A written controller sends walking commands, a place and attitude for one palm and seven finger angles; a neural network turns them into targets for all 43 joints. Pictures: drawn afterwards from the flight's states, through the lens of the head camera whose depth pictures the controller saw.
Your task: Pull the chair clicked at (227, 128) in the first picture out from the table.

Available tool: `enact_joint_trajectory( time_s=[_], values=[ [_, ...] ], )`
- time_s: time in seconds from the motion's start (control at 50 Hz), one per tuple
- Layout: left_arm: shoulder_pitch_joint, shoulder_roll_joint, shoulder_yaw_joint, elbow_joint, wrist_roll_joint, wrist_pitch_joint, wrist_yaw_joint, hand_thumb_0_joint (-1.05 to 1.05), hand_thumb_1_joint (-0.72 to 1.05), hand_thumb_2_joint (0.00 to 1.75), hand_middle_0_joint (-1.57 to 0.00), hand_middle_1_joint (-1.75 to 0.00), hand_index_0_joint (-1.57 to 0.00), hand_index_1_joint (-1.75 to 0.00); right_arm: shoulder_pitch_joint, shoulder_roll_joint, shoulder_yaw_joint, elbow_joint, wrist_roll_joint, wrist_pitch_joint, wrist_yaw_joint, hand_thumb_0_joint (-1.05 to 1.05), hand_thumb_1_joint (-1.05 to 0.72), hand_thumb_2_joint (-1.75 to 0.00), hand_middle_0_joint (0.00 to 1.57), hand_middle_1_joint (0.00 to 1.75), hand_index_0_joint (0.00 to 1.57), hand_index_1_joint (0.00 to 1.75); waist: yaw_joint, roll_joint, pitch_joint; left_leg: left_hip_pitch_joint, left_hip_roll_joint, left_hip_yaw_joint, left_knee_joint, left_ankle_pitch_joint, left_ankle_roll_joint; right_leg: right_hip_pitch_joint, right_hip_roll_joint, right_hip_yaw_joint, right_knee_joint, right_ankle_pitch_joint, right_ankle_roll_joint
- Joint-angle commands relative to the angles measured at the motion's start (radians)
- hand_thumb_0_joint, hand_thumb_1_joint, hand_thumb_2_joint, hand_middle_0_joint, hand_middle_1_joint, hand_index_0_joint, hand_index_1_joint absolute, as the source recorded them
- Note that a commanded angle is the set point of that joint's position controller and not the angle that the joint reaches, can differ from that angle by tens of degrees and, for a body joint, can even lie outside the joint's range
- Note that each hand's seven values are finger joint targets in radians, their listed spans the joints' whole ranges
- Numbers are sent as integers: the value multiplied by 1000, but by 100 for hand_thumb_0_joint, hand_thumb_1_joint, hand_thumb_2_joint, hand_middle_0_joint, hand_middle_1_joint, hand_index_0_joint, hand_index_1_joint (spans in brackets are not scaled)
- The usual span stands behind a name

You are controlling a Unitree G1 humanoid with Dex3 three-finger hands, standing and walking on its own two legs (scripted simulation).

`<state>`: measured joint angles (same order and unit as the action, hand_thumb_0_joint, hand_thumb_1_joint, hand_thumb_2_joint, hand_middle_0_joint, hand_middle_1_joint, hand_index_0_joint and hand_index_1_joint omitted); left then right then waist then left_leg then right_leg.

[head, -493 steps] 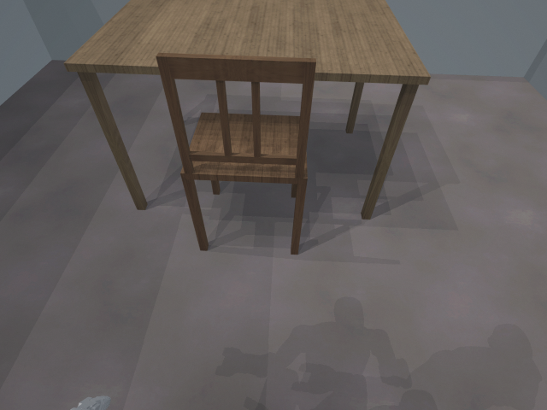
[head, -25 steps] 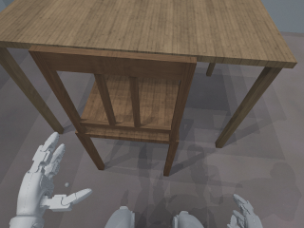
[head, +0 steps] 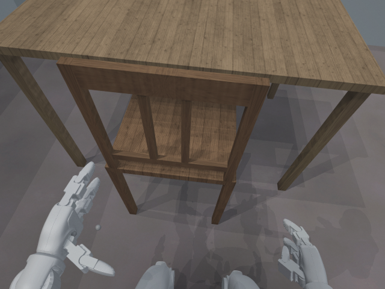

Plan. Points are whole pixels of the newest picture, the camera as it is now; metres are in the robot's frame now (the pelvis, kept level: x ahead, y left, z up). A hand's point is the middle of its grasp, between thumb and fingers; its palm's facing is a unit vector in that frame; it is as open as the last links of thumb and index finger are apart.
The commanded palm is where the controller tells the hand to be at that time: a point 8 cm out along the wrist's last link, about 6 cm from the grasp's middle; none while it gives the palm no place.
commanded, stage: raise the hand toward the chair's back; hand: left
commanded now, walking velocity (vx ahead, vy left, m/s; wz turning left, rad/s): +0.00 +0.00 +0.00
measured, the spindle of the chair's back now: (149, 129) +0.49 +0.14 -0.01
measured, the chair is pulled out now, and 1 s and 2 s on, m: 0.00 0.00 0.00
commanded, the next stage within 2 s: aim the fingers beside a spindle in 0.66 s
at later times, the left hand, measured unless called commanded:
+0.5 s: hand (93, 209) +0.25 +0.20 +0.05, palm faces -0.02 -1.00 -0.07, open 16.9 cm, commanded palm +0.23 +0.25 +0.05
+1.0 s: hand (113, 205) +0.27 +0.17 +0.03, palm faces -0.09 -1.00 -0.04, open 16.9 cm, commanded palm +0.25 +0.24 +0.04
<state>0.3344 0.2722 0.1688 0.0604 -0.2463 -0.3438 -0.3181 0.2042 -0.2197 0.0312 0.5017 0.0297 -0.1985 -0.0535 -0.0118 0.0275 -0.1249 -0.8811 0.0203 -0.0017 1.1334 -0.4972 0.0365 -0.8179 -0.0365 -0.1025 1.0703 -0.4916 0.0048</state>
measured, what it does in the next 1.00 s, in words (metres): stands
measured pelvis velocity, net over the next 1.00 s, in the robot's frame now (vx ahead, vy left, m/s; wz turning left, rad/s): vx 0.01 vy -0.02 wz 0.00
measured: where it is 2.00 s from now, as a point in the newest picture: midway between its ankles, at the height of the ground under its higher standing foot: outside the picture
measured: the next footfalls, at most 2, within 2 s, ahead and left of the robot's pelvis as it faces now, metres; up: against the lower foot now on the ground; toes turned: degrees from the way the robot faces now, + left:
none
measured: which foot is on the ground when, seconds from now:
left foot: down 0.00-1.00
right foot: down 0.00-1.00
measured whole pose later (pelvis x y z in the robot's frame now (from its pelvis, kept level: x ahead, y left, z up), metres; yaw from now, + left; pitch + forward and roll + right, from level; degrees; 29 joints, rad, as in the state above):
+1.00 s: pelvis +0.01 -0.02 +0.00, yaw +0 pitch +15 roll -2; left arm 0.20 0.27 0.20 0.18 -0.28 -0.41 -0.34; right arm 0.22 -0.25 0.01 0.56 0.02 -0.20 -0.05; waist -0.04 0.03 -0.12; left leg -0.89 0.03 -0.01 1.12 -0.50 0.01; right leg -0.84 -0.02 -0.11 1.08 -0.50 -0.02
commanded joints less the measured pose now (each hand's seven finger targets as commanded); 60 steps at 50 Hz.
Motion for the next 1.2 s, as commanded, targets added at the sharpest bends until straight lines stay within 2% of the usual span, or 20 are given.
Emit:
enact_joint_trajectory(
  time_s=[0.0,0.12,0.18,0.22,0.28,0.32,0.38,0.48,0.58,0.66,0.76,0.8,0.82,0.86,0.92,0.94,1.0,1.1,1.12,1.18],
  values=[
    [-104,153,144,-303,-49,-123,33,0,-50,30,-6,-8,-6,-8,-3,-149,-74,-128,3,-60,-13,0,-90,-90,20,30,20,30,1,72,-267,278,-1,-74,-221,286,-28,83,53,3,-141,159,-31],
    [-104,135,109,-131,-21,-98,15,0,-50,30,-6,-8,-6,-8,1,-170,-75,-99,6,-53,-4,0,-90,-90,20,30,20,30,-26,52,-182,223,0,-74,-228,224,-27,49,53,0,-152,120,-28],
    [-103,135,94,-119,-34,-57,-29,0,-50,30,-6,-8,-6,-8,5,-182,-76,-119,13,-49,-5,0,-90,-90,20,30,20,30,-22,50,-201,222,-8,-65,-244,207,-22,89,49,7,-178,122,-28],
    [-82,161,128,-135,-45,-46,-32,0,-50,30,-6,-8,-6,-8,1,-180,-80,-122,13,-52,-6,0,-90,-90,20,30,20,30,-10,27,-236,234,-7,-63,-241,249,-19,125,51,8,-181,153,-27],
    [-95,170,156,-219,-63,-79,-8,0,-50,30,-6,-8,-6,-8,5,-170,-81,-120,9,-59,-4,0,-90,-90,20,30,20,30,0,51,-265,266,-6,-61,-241,306,-22,141,50,7,-178,190,-27],
    [-104,184,175,-228,-59,-109,26,0,-50,30,-6,-8,-6,-8,3,-163,-80,-106,3,-63,-1,0,-90,-90,20,30,20,30,1,63,-236,260,-3,-62,-239,302,-26,119,53,5,-171,174,-29],
    [-109,146,147,-182,-46,-141,47,0,-50,30,-6,-8,-6,-8,7,-162,-79,-94,0,-62,6,0,-90,-90,20,30,20,30,-13,73,-187,233,-4,-60,-237,260,-28,85,51,4,-167,143,-30],
    [-109,136,105,-110,-31,-121,4,0,-50,30,-6,-8,-6,-8,8,-177,-82,-102,7,-53,8,0,-90,-90,20,30,20,30,-26,56,-186,212,-8,-49,-231,219,-21,85,47,15,-177,131,-27],
    [-111,168,140,-190,-54,-116,-12,0,-50,30,-6,-8,-6,-8,6,-169,-82,-110,8,-57,2,0,-90,-90,20,30,20,30,-13,57,-265,249,-10,-45,-223,291,-15,146,46,23,-180,202,-25],
    [-119,154,159,-156,-68,-137,10,0,-50,30,-6,-8,-6,-8,-2,-159,-80,-93,5,-56,-3,0,-90,-90,20,30,20,30,-22,8,-218,208,-13,-39,-209,260,-13,136,46,30,-188,185,-19],
    [-158,134,114,-78,-50,-132,-8,0,-50,30,-6,-8,-6,-8,-3,-171,-76,-87,7,-52,-3,0,-90,-90,20,30,20,30,-40,25,-172,170,-15,-34,-196,195,-11,91,43,42,-191,129,-18],
    [-198,122,85,-82,-45,-129,-24,0,-50,30,-6,-8,-6,-8,0,-173,-74,-88,7,-56,-4,0,-90,-90,20,30,20,30,-44,47,-191,177,-16,-33,-188,196,-9,88,39,48,-189,132,-20],
    [-202,135,96,-75,-46,-125,-26,0,-50,30,-6,-8,-6,-8,3,-173,-74,-85,6,-56,-5,0,-90,-90,20,30,20,30,-46,19,-200,169,-14,-35,-182,203,-7,96,41,49,-184,138,-19],
    [-243,149,102,-96,-48,-132,-29,0,-50,30,-6,-8,-6,-8,4,-176,-74,-85,5,-58,-8,0,-90,-90,20,30,20,30,-44,36,-233,178,-14,-34,-173,217,-7,103,37,57,-180,156,-18],
    [-244,180,140,-106,-48,-143,-11,0,-50,30,-6,-8,-6,-8,5,-172,-76,-78,2,-61,-9,0,-90,-90,20,30,20,30,-29,29,-273,188,-10,-35,-167,264,-8,123,39,52,-160,198,-20],
    [-238,162,134,-115,-54,-149,-6,0,-50,30,-6,-8,-6,-8,4,-167,-76,-83,-1,-62,-6,0,-90,-90,20,30,20,30,-23,38,-288,190,-14,-33,-168,275,-8,133,37,54,-158,212,-19],
    [-218,169,166,-49,-53,-146,12,0,-50,30,-6,-8,-6,-8,0,-163,-78,-75,0,-48,-3,0,-90,-90,20,30,20,30,-17,15,-257,154,-14,-25,-165,266,-11,133,37,54,-154,212,-17],
    [-252,116,96,-5,-37,-130,6,0,-50,30,-6,-8,-6,-8,4,-170,-77,-80,1,-37,6,0,-90,-90,20,30,20,30,-31,32,-241,143,-14,-23,-161,255,-11,103,36,52,-146,208,-19],
    [-260,123,97,4,-37,-128,3,0,-50,30,-6,-8,-6,-8,5,-174,-79,-78,0,-38,6,0,-90,-90,20,30,20,30,-38,0,-249,132,-11,-27,-154,254,-8,107,37,56,-146,207,-17],
    [-298,118,79,-45,-38,-143,1,0,-50,30,-6,-8,-6,-8,13,-175,-83,-79,-1,-41,5,0,-90,-90,20,30,20,30,-39,24,-302,155,-11,-24,-141,274,-7,107,33,60,-134,233,-15]
  ],
)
